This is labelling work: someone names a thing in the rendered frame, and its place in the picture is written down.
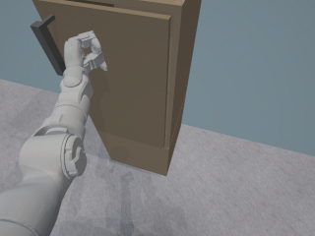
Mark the left robot upper arm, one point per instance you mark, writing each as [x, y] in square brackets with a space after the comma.
[49, 164]

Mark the cupboard door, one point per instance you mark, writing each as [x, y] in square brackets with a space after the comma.
[130, 98]

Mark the left robot hand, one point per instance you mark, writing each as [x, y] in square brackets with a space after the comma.
[74, 54]

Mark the robot left forearm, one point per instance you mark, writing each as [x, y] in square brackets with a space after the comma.
[71, 111]

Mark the handle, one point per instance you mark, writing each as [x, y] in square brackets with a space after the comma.
[48, 44]

